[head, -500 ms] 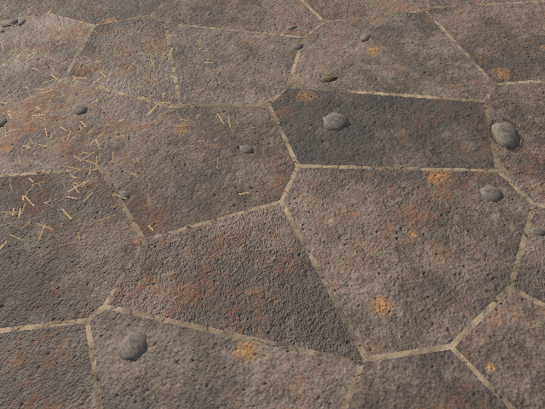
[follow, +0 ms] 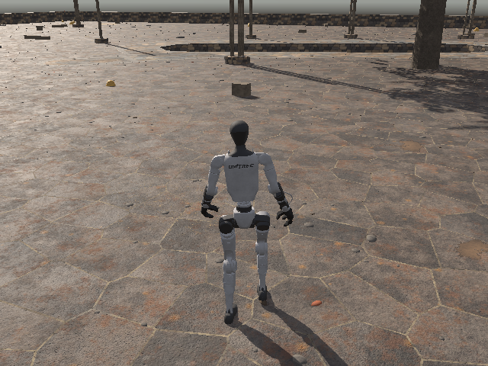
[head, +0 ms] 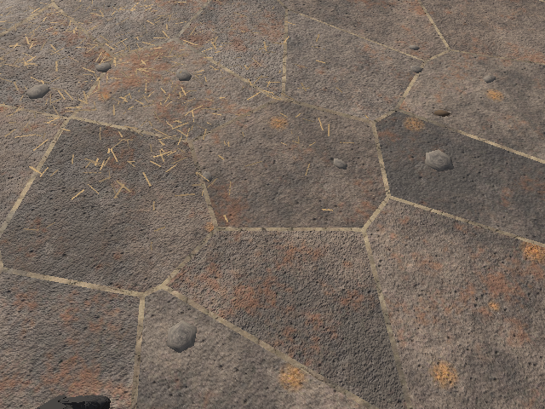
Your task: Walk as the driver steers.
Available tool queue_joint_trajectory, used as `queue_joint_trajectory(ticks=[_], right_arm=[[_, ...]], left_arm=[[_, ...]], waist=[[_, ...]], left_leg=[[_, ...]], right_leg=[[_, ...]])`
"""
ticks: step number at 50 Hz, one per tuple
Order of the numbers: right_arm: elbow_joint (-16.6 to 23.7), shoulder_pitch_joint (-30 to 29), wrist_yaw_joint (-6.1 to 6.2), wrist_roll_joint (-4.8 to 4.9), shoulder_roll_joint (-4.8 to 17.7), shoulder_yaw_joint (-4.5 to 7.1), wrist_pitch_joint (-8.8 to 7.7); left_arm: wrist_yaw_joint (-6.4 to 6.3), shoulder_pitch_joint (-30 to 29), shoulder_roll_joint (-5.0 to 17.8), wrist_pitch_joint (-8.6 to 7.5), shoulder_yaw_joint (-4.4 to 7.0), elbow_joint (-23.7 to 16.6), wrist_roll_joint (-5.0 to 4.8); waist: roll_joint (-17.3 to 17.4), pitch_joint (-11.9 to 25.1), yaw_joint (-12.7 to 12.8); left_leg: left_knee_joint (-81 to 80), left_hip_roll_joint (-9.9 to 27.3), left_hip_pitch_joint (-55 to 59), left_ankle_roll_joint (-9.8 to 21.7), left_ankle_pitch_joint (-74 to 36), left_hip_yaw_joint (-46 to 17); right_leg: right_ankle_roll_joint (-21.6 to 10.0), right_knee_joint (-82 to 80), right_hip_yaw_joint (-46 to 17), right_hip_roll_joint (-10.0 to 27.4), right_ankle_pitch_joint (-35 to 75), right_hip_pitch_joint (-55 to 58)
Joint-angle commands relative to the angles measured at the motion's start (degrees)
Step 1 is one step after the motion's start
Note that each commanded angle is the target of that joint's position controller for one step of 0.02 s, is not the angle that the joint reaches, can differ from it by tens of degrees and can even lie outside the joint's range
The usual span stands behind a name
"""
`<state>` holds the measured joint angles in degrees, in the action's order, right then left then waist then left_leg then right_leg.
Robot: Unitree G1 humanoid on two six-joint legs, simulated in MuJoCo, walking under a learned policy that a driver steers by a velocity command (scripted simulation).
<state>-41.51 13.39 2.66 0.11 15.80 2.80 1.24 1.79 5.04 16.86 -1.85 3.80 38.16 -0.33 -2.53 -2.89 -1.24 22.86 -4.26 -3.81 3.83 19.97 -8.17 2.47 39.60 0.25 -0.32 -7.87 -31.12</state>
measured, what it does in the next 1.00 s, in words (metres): steps on the spot, turning right: right foot, then left foot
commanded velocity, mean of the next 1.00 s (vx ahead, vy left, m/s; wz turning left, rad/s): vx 0.01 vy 0.00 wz -0.67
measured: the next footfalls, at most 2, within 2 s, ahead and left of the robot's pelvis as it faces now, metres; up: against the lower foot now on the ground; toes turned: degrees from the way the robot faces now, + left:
right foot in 0.10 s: +0.16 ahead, -0.10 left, +0.00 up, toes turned -2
left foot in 0.46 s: +0.24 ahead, +0.11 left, +0.00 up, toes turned -31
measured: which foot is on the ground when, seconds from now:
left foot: down 0.00-0.10, up 0.12-0.44, down 0.46-0.92, up 0.94-1.00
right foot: up 0.00-0.08, down 0.10-0.46, up 0.48-0.90, down 0.92-1.00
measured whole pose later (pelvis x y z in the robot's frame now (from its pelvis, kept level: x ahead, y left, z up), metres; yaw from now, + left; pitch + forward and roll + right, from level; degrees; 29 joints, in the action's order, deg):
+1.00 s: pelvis +0.10 +0.01 -0.01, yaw -44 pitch +2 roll +1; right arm -42.3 12.1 0.0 0.4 18.8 4.3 0.7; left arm 0.1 6.3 14.4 2.3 2.3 34.0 1.6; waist 2.5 -2.8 -3.0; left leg 47.0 5.8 -22.3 -4.1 30.2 4.1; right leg -1.7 31.3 2.0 0.6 -16.5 -16.7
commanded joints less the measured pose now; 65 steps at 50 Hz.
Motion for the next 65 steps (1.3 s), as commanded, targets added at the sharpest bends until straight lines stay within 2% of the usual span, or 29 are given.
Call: queue_joint_trajectory(ticks=[1, 4, 5, 6, 7, 8, 10, 13, 15, 22, 23, 24, 25, 26, 27, 29, 34, 40, 44, 45, 46, 47, 48, 49, 51, 53, 57, 61, 65], right_arm=[[2.3, 1.6, 0.11, -0.25, 9.9, 2.26, -0.9], [3.9, -1.6, 1.19, 0.47, 10.4, 2.49, -0.69], [5.3, -2.6, 1.42, -0.4, 9.8, 2.33, -1.09], [8.3, -1.0, 0.98, -2.42, 5.9, 1.22, -1.6], [8.5, 0.9, 0.0, -1.8, 7.2, 1.13, -2.09], [8.3, -0.7, -0.67, -0.47, 8.9, 1.57, -2.16], [9.3, -5.7, -1.12, -1.09, 7.6, 1.48, -1.86], [9.1, -6.2, -1.74, -0.73, 4.3, 0.91, -1.66], [8.5, -6.0, -1.74, -0.62, 3.5, 0.73, -2.06], [6.2, -3.1, -2.32, 0.29, 6.0, 2.56, -3.24], [5.9, -1.8, -1.94, -0.11, 8.3, 3.42, -3.25], [6.7, -2.6, -1.42, -1.52, 13.1, 4.26, -2.6], [7.8, -5.5, -1.48, -3.87, 12.1, 3.97, -2.62], [9.3, -8.9, -1.05, -3.63, 9.0, 3.14, -2.75], [9.9, -11.2, -0.45, -2.59, 6.7, 2.56, -2.57], [10.0, -11.9, 0.56, -1.22, 6.0, 2.09, -2.08], [8.0, -4.3, 1.12, -1.96, 8.3, 2.87, -1.12], [6.9, -5.5, -0.77, -0.86, 11.6, 4.58, -1.03], [5.5, -5.9, -2.04, 2.05, 11.6, 4.59, -1.57], [4.1, -4.0, -2.24, 2.51, 9.4, 3.68, -1.73], [3.7, -1.4, -2.83, 0.45, 4.9, 1.85, -2.12], [5.4, -0.9, -3.7, -2.35, 1.3, -0.07, -2.53], [4.3, -3.9, -3.08, -1.03, 5.6, 1.35, -2.0], [4.0, -4.2, -2.87, 0.86, 7.5, 1.97, -1.34], [2.2, -2.3, -1.72, 1.04, 9.1, 2.97, 0.02], [1.7, 0.4, -1.12, 1.38, 10.8, 4.04, 0.82], [3.9, -0.9, -0.73, 1.59, 7.1, 3.46, 1.9], [7.6, -2.9, -2.35, 0.93, 4.4, 2.38, 2.11], [10.1, -2.4, -3.62, 1.02, 5.2, 2.75, 2.87]], left_arm=[[0.79, -5.3, 5.9, -1.39, 1.31, -5.4, -0.53], [1.01, 3.8, 8.3, -1.87, 2.88, -3.7, -0.29], [0.62, 10.0, 10.9, -2.17, 3.77, -3.2, -0.07], [0.35, 12.4, 16.3, -2.46, 4.5, -3.9, 0.89], [0.17, 11.8, 12.8, -2.34, 3.59, -4.0, 0.93], [-0.47, 8.2, 10.1, -2.07, 3.14, -5.1, -0.17], [-1.8, 5.1, 8.4, -0.39, 2.56, -6.3, -1.13], [-2.97, 2.1, 9.2, 1.85, 3.18, -7.7, -0.69], [-3.59, 3.4, 10.8, 2.9, 4.07, -7.6, -0.53], [-4.04, 1.9, 10.8, 4.87, 4.55, -8.6, -1.64], [-3.93, 3.3, 8.7, 4.88, 3.89, -8.5, -1.62], [-3.67, 5.5, 5.2, 4.78, 2.9, -9.2, -1.26], [-3.18, 7.6, 8.2, 3.85, 3.73, -9.4, -0.93], [-2.87, 8.4, 11.8, 3.57, 4.66, -8.2, -1.03], [-2.9, 9.1, 12.5, 3.92, 4.98, -6.6, -1.22], [-3.05, 10.7, 10.0, 4.78, 4.38, -5.3, -0.94], [-2.4, 2.8, 6.8, 4.7, 2.57, -9.6, -1.47], [-1.22, 2.3, 5.2, 5.08, 1.73, -10.4, -0.73], [-0.93, 5.9, 4.9, 5.75, 2.03, -8.9, -0.59], [-1.18, 8.8, 5.7, 5.63, 2.31, -7.5, -0.38], [-1.83, 10.9, 8.5, 5.29, 2.74, -7.0, -0.21], [-2.57, 7.4, 11.3, 4.68, 2.19, -8.5, 1.24], [-2.25, 7.7, 5.6, 3.52, 0.73, -7.9, 3.11], [-1.92, 5.7, 4.8, 2.58, 0.32, -6.4, 3.39], [-2.19, 1.5, 6.7, 1.61, 1.13, -5.4, 2.01], [-3.19, 0.0, 7.3, 1.73, 1.37, -5.0, 1.8], [-4.72, -0.5, 4.0, 2.39, 0.79, -4.3, 1.89], [-4.78, -0.3, 6.1, 2.74, 1.98, -3.4, 1.78], [-3.38, -0.9, 8.4, 2.47, 3.34, -2.8, 0.56]], waist=[[10.1, 2.7, -2.1], [8.5, 6.0, 3.0], [4.4, 10.2, 5.9], [-9.5, 14.3, 3.2], [-12.3, 19.4, 2.8], [-7.4, 13.6, 2.6], [1.9, 7.8, 1.8], [-1.0, 5.6, 0.1], [-3.3, 8.3, 0.6], [-6.9, 9.8, -0.1], [-3.8, 10.3, 0.0], [10.8, 10.1, 2.2], [17.8, 8.2, 4.0], [15.0, 6.3, 4.8], [11.3, 4.7, 4.8], [8.8, 4.1, 4.1], [9.9, 5.0, -1.4], [11.0, 7.1, -1.0], [11.7, 8.6, 2.0], [9.2, 9.1, 3.1], [-0.8, 12.0, 2.1], [-15.9, 13.2, 0.2], [-8.5, 15.9, 4.3], [-7.2, 12.0, 3.1], [-7.9, 7.3, 2.1], [-7.4, 5.4, 1.0], [-4.8, 4.1, 1.7], [-4.1, 4.8, 2.7], [-4.5, 5.5, 2.0]], left_leg=[[2.0, 14.3, 0.6, 5.4, -48.3, -1.5], [14.8, 12.2, 0.4, 3.0, -56.1, 1.1], [26.6, 8.1, -6.9, 0.1, -45.8, 2.8], [49.0, -4.3, -24.4, -5.5, -1.4, 6.0], [57.3, -5.4, -31.0, -6.4, 16.4, -1.5], [59.7, -1.7, -33.8, -6.5, 13.9, -3.5], [52.7, 1.2, -33.2, -6.2, 7.9, -1.9], [32.4, 0.7, -25.5, -7.2, 5.8, 1.6], [25.3, -0.4, -21.6, -8.2, 4.5, 1.8], [2.7, -0.5, -8.3, -6.7, -9.6, 1.5], [-2.1, 5.3, -2.7, -4.3, -10.3, -2.1], [-6.7, 18.9, 1.7, 2.9, -5.5, -17.7], [-9.8, 25.9, -4.4, 8.7, -4.8, -27.2], [-9.5, 25.5, -6.9, 9.4, -4.3, -23.3], [-8.3, 21.2, -8.6, 7.3, -4.2, -15.7], [-6.5, 17.3, -7.6, 5.7, -10.8, -7.1], [-6.5, 19.2, 1.3, 8.9, -19.7, 0.6], [-5.0, 21.6, -1.5, 9.1, -25.9, 8.0], [2.0, 21.6, -2.4, 6.2, -30.3, 9.5], [5.9, 19.7, -7.1, 3.0, -27.6, 11.3], [14.0, 15.3, -17.1, -2.4, -12.2, 15.3], [23.9, 10.0, -29.0, -7.7, 16.4, 16.3], [29.7, 11.2, -25.6, -9.0, 18.2, 9.0], [32.6, 10.7, -25.0, -8.8, 16.3, 7.5], [36.6, 9.1, -27.3, -9.0, 10.1, 6.2], [44.1, 7.0, -27.8, -10.0, 6.7, 6.5], [41.6, 9.2, -32.6, -11.2, 1.9, 7.3], [32.2, 11.0, -29.3, -10.4, 1.9, 9.6], [25.3, 10.5, -24.3, -7.5, 3.0, 12.7]], right_leg=[[-2.8, -2.8, 2.6, -1.1, -1.6, 3.2], [-6.4, -11.7, 3.1, -3.8, 2.8, 12.4], [-10.0, -13.2, -7.0, 0.9, 16.1, 23.5], [-21.9, -15.9, -33.5, 16.7, 34.5, 35.7], [-27.3, -20.9, -45.8, 21.0, 26.0, 39.1], [-24.6, -20.0, -39.8, 18.7, 15.3, 35.0], [-18.9, -22.1, -30.5, 12.0, 4.9, 24.9], [-15.3, -23.2, -24.7, 5.3, 2.7, 16.1], [-15.5, -21.7, -25.3, 5.0, 6.1, 15.8], [-9.7, -16.6, -30.9, 1.9, -4.6, 11.6], [-7.3, -11.7, -28.6, -1.1, -13.4, 7.7], [-4.2, 1.1, -18.3, -8.3, -26.8, -2.2], [-1.9, 16.0, -13.1, -7.9, -27.1, -5.5], [-0.4, 23.6, -10.7, -3.7, -23.0, -6.0], [0.7, 26.6, -9.3, -2.3, -18.8, -5.6], [2.6, 34.2, -6.7, -1.1, -13.9, -7.2], [5.1, 26.2, -2.1, 3.9, -11.6, -10.7], [3.0, 10.8, 1.7, 4.6, -14.6, 2.0], [-1.8, -9.2, 3.2, 1.1, -8.5, 14.1], [-3.8, -18.3, 2.3, 0.1, -0.3, 22.8], [-5.7, -19.2, -7.5, 7.5, 17.7, 35.7], [-15.1, -16.1, -20.6, 22.5, 35.5, 38.7], [-20.4, -17.6, -18.1, 23.5, 30.2, 30.9], [-18.9, -18.5, -13.0, 19.9, 24.2, 27.8], [-15.5, -19.6, -7.4, 16.8, 19.1, 25.0], [-15.8, -20.6, -3.9, 16.9, 23.1, 22.7], [-15.4, -22.2, -0.4, 18.3, 14.2, 26.3], [-16.1, -22.0, 2.3, 20.3, 13.8, 27.7], [-15.0, -19.7, 5.3, 22.2, 19.6, 27.1]])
